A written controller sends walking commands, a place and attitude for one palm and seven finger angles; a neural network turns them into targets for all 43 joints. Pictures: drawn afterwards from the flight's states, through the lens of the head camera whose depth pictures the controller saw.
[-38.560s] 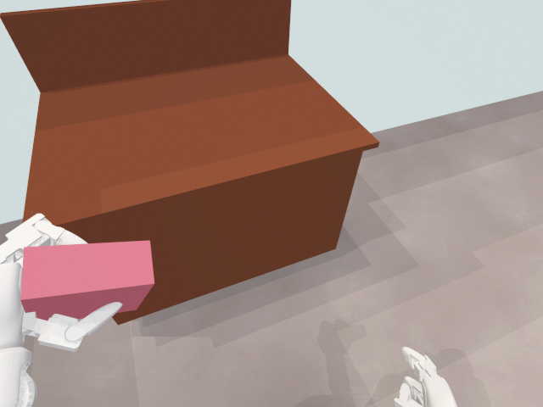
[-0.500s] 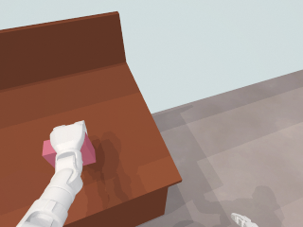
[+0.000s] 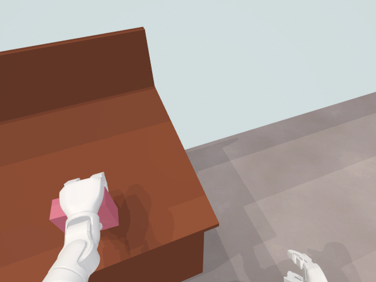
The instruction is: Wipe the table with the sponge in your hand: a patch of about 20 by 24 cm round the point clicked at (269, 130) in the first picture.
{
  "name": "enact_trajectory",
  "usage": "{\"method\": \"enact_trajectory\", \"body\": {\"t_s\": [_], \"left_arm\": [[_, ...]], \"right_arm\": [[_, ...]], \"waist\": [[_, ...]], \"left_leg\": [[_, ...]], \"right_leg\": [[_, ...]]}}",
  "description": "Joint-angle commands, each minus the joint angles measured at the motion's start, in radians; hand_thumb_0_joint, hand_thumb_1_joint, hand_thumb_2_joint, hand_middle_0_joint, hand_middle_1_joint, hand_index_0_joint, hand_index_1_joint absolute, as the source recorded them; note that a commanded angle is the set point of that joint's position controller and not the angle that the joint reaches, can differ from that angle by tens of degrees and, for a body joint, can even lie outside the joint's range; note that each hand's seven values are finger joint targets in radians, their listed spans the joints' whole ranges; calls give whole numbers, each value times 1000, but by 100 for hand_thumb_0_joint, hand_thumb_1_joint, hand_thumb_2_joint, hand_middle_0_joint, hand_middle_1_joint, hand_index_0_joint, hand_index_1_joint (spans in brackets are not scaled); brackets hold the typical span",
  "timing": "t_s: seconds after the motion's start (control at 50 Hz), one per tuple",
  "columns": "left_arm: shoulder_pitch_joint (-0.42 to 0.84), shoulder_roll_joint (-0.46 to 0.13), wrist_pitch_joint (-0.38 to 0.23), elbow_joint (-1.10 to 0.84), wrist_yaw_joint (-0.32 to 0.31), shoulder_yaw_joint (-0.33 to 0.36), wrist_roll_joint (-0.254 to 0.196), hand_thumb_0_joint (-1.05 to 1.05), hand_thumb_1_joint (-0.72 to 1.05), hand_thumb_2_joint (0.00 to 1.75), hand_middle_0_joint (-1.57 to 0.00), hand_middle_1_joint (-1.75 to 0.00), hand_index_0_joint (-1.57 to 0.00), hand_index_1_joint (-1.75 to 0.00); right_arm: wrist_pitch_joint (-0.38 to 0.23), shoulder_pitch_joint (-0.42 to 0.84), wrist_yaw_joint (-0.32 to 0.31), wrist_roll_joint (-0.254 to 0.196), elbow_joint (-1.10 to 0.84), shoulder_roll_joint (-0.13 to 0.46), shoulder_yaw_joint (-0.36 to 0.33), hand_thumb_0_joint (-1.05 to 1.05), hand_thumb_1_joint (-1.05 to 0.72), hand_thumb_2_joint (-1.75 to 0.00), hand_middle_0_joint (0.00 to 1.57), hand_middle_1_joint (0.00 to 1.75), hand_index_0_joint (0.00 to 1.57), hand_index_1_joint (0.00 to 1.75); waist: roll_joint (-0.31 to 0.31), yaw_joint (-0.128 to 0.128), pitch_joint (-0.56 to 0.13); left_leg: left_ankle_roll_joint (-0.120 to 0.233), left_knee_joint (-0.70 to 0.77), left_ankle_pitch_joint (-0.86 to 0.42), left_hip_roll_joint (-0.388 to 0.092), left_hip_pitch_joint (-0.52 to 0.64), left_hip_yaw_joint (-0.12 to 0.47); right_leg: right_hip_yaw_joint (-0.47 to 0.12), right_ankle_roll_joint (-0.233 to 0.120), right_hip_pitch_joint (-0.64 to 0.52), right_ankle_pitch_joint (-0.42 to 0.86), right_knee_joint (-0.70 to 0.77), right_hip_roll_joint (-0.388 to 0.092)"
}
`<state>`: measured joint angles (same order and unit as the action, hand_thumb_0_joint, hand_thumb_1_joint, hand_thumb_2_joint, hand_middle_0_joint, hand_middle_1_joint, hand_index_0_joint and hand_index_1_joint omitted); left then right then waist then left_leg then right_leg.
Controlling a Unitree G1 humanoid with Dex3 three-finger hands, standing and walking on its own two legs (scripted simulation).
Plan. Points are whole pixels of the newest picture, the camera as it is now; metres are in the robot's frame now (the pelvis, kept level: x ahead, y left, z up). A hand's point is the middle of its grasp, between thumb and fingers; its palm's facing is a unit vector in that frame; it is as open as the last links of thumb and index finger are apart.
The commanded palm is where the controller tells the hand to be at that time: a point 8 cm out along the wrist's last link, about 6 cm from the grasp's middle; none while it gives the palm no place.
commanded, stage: wipe back along the middle lane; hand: left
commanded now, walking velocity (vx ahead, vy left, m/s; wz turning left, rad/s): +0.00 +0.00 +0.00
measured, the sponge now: (90, 216) +0.27 +0.28 -0.05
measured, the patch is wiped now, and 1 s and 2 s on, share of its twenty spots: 0.65 0.65 0.70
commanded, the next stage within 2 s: slide across to the third lane in 0.14 s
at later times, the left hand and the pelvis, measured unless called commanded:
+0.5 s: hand (93, 211) +0.27 +0.26 -0.01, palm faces -0.09 -0.02 -1.00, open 9.6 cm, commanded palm +0.24 +0.22 +0.03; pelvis -0.02 +0.00 +0.00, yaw +1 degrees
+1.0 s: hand (98, 209) +0.28 +0.25 -0.01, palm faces -0.12 +0.01 -0.99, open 9.5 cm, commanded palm +0.26 +0.19 +0.03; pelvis -0.02 +0.00 +0.00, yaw +3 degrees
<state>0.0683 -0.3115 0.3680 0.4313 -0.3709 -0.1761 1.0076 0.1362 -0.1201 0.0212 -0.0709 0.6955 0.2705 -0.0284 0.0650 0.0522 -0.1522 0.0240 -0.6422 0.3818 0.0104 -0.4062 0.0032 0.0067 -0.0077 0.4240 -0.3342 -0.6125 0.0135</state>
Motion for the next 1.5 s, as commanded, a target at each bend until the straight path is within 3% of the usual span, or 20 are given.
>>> {"method": "enact_trajectory", "body": {"t_s": [0.0, 0.08, 0.12, 0.18, 0.22, 0.24, 0.42, 0.5, 0.64, 0.82, 0.86, 0.92, 0.98, 1.08, 1.22, 1.28, 1.32, 1.38, 1.42, 1.48], "left_arm": [[-51, -11, 7, -24, 45, 2, -46, 0, 10, 130, -120, -160, -120, -160], [-22, 0, 14, -36, 40, -13, -44, 0, 10, 130, -120, -160, -120, -160], [13, -53, 21, -18, 39, 32, -36, 0, 10, 130, -120, -160, -120, -160], [53, -28, 20, 3, 43, -2, -29, 0, 10, 130, -120, -160, -120, -160], [74, -91, 18, 24, 46, 53, -18, 0, 10, 130, -120, -160, -120, -160], [85, -40, 13, 6, 50, 2, -20, 0, 10, 130, -120, -160, -120, -160], [223, 41, -24, -76, 42, -75, -27, 0, 10, 130, -120, -160, -120, -160], [214, 75, -32, -48, 38, -103, -40, 0, 10, 130, -120, -160, -120, -160], [314, 113, -22, -35, 35, -150, -46, 0, 10, 130, -120, -160, -120, -160], [378, 161, -43, -3, 45, -189, -54, 0, 10, 130, -120, -160, -120, -160], [434, 214, -50, 1, 44, -251, -54, 0, 10, 130, -120, -160, -120, -160], [434, 183, -53, 13, 40, -210, -57, 0, 10, 130, -120, -160, -120, -160], [479, 225, -57, 35, 34, -258, -58, 0, 10, 130, -120, -160, -120, -160], [516, 247, -52, 59, 24, -271, -75, 0, 10, 130, -120, -160, -120, -160], [512, 167, -34, 115, 9, -178, -72, 0, 10, 130, -120, -160, -120, -160], [508, 210, -30, 118, 5, -222, -68, 0, 10, 130, -120, -160, -120, -160], [517, 156, -24, 138, 0, -164, -65, 0, 10, 130, -120, -160, -120, -160], [531, 216, -26, 138, -4, -225, -61, 0, 10, 130, -120, -160, -120, -160], [521, 188, -25, 148, -8, -188, -64, 0, 10, 130, -120, -160, -120, -160], [511, 214, -27, 158, -12, -216, -70, 0, 10, 130, -120, -160, -120, -160]], "right_arm": [[-47, 127, -7, 3, -143, 119, -41, 0, -90, -90, 20, 30, 20, 30], [-47, 140, -12, 2, -144, 116, -40, 0, -90, -90, 20, 30, 20, 30], [-44, 148, -21, 4, -134, 125, -38, 0, -90, -90, 20, 30, 20, 30], [-44, 141, -29, 2, -132, 120, -35, 0, -90, -90, 20, 30, 20, 30], [-43, 141, -34, 4, -125, 126, -34, 0, -90, -90, 20, 30, 20, 30], [-44, 138, -35, 4, -132, 118, -33, 0, -90, -90, 20, 30, 20, 30], [-58, 155, -35, 6, -134, 104, -44, 0, -90, -90, 20, 30, 20, 30], [-59, 146, -32, 9, -121, 107, -46, 0, -90, -90, 20, 30, 20, 30], [-58, 157, -34, 5, -109, 103, -42, 0, -90, -90, 20, 30, 20, 30], [-53, 161, -33, 7, -106, 98, -41, 0, -90, -90, 20, 30, 20, 30], [-51, 153, -31, 8, -102, 94, -39, 0, -90, -90, 20, 30, 20, 30], [-48, 158, -32, 9, -99, 96, -43, 0, -90, -90, 20, 30, 20, 30], [-41, 154, -29, 8, -91, 92, -42, 0, -90, -90, 20, 30, 20, 30], [-37, 159, -27, 5, -89, 87, -39, 0, -90, -90, 20, 30, 20, 30], [-23, 166, -30, 6, -82, 94, -37, 0, -90, -90, 20, 30, 20, 30], [-21, 161, -22, 5, -87, 86, -36, 0, -90, -90, 20, 30, 20, 30], [-19, 165, -27, 6, -84, 92, -36, 0, -90, -90, 20, 30, 20, 30], [-21, 161, -24, 4, -83, 86, -38, 0, -90, -90, 20, 30, 20, 30], [-22, 164, -22, 5, -83, 89, -39, 0, -90, -90, 20, 30, 20, 30], [-22, 158, -20, 4, -82, 88, -41, 0, -90, -90, 20, 30, 20, 30]], "waist": [[-172, 12, -96], [-159, 9, -72], [-165, 17, -69], [-162, 4, -56], [-146, 17, -61], [-143, 4, -73], [-111, -14, -143], [-164, -25, -128], [-157, -42, -101], [-172, -41, -145], [-164, -61, -132], [-166, -45, -162], [-178, -68, -130], [-168, -62, -136], [-176, -40, -139], [-154, -44, -134], [-153, -34, -126], [-148, -51, -129], [-137, -34, -144], [-175, -47, -132]], "left_leg": [[5, 63, -343, 17, 14, 19], [7, 73, -292, 16, 15, 20], [9, 81, -266, 19, 5, 22], [11, 80, -240, 23, 3, 14], [10, 84, -236, 24, -3, 22], [13, 79, -238, 26, 9, 15], [14, 69, -278, 9, 72, 36], [16, 57, -285, 9, 57, 31], [15, 60, -268, 6, 68, 40], [12, 48, -287, 6, 68, 50], [14, 41, -277, 6, 75, 53], [12, 37, -287, 7, 72, 53], [11, 33, -265, 5, 71, 56], [12, 42, -235, 9, 67, 57], [8, 60, -214, 10, 44, 50], [10, 62, -221, 8, 52, 45], [8, 71, -197, 9, 32, 47], [10, 65, -197, 10, 45, 39], [7, 68, -202, 8, 40, 41], [12, 62, -196, 9, 34, 37]], "right_leg": [[0, -66, -146, 431, 47, 14], [3, -67, -119, 350, 58, 16], [-18, -70, -118, 326, 69, 18], [-4, -65, -101, 288, 70, 14], [-23, -72, -102, 274, 72, 18], [-8, -66, -107, 279, 69, 13], [-6, -70, -87, 278, 59, 24], [1, -63, -91, 327, 53, 16], [11, -61, -58, 284, 54, 17], [16, -64, -55, 300, 40, 20], [30, -61, -28, 281, 33, 17], [22, -65, -43, 296, 34, 20], [35, -60, -13, 271, 31, 17], [40, -60, -12, 235, 36, 17], [23, -63, -41, 221, 57, 21], [34, -63, -38, 222, 54, 19], [19, -66, -39, 198, 65, 23], [29, -62, -27, 198, 59, 19], [20, -68, -34, 199, 61, 24], [24, -62, -34, 205, 62, 21]]}}
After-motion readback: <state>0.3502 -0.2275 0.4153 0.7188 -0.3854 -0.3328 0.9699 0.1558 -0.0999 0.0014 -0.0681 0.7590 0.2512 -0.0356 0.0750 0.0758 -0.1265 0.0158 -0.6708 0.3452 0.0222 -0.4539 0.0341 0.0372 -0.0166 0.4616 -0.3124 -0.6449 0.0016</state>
